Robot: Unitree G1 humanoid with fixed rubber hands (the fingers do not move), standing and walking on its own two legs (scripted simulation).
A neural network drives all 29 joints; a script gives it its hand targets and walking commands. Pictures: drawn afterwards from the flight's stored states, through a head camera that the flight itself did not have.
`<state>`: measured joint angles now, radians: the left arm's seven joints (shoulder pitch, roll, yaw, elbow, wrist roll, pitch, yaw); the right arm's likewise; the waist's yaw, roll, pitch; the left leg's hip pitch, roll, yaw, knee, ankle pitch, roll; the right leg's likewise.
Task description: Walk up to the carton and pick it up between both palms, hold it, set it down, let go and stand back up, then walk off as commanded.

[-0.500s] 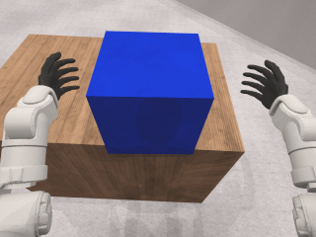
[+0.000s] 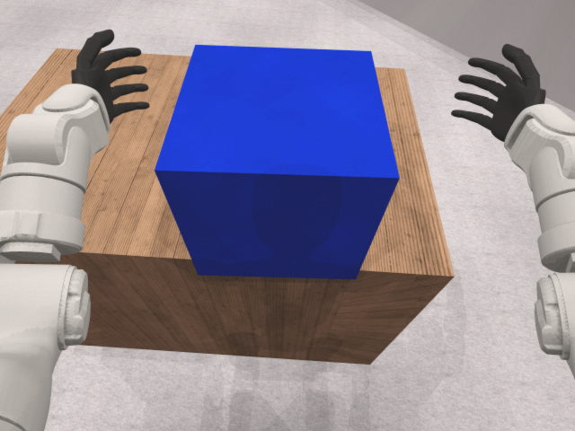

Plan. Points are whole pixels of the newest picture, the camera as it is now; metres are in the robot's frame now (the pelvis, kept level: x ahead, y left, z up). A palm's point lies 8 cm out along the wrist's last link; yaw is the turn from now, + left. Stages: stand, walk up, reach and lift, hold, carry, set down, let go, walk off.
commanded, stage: reach and lift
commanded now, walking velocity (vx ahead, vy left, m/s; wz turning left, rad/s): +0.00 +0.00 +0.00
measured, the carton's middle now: (280, 168) +0.50 +0.04 +0.04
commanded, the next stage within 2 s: none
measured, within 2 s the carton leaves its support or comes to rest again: neither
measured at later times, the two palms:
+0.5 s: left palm (124, 150) +0.44 +0.25 +0.12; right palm (465, 154) +0.47 -0.22 +0.13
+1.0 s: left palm (142, 169) +0.44 +0.24 +0.08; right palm (450, 171) +0.47 -0.22 +0.09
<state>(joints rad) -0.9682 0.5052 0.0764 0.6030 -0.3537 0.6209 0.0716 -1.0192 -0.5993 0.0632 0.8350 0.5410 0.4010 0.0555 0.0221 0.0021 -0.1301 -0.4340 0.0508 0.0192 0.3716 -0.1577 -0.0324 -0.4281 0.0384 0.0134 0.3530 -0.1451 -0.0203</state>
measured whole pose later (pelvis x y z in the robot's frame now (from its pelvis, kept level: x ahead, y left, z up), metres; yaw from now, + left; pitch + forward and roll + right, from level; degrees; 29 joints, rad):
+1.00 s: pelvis -0.01 +0.00 -0.02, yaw +0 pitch +24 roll -1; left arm -1.04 0.36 -0.08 1.26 -0.38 -0.10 0.05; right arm -1.05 -0.45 0.14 1.25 0.46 -0.09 0.02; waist 0.05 0.02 -0.25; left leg -0.78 0.06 0.00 0.55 -0.20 -0.04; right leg -0.76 0.05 -0.01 0.51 -0.17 -0.02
